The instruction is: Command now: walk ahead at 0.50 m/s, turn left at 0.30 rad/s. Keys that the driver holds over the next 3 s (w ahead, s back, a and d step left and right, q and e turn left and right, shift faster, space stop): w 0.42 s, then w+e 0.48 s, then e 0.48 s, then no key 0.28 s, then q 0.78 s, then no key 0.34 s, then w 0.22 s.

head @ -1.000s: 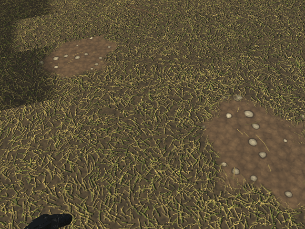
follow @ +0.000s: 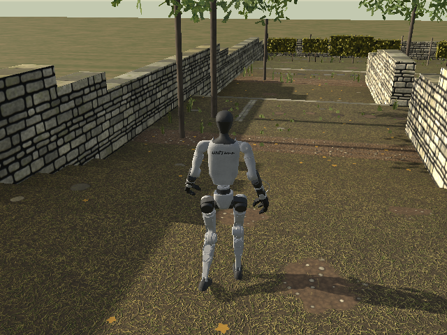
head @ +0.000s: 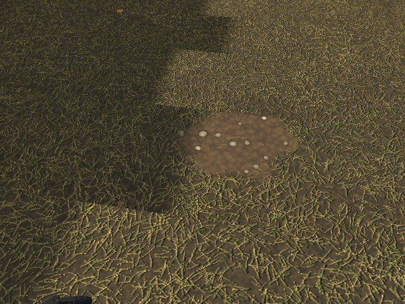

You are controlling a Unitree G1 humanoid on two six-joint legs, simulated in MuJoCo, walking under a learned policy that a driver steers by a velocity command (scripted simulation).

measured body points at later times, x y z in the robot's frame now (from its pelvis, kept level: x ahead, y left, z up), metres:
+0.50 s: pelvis +0.28 +0.04 +0.01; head +0.29 +0.05 +0.46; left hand +0.26 +0.30 -0.13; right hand +0.51 -0.17 -0.07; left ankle +0.34 +0.14 -0.73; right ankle +0.12 -0.10 -0.66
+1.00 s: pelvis +0.56 -0.01 -0.01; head +0.57 -0.01 +0.44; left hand +0.78 +0.21 -0.11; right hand +0.50 -0.24 -0.15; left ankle +0.37 +0.15 -0.66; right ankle +0.62 -0.09 -0.73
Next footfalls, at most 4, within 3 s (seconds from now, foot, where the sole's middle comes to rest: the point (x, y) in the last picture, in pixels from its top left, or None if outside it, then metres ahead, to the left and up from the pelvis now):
0.42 left None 0.38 0.14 -0.76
0.94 right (237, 252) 0.66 -0.10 -0.76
1.40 left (178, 230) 0.75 0.10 -0.76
1.70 right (240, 250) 0.67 -0.12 -0.76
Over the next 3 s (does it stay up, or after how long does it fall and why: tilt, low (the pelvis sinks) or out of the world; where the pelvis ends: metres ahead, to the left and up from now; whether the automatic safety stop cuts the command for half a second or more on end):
stays up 0.86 0.01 -0.15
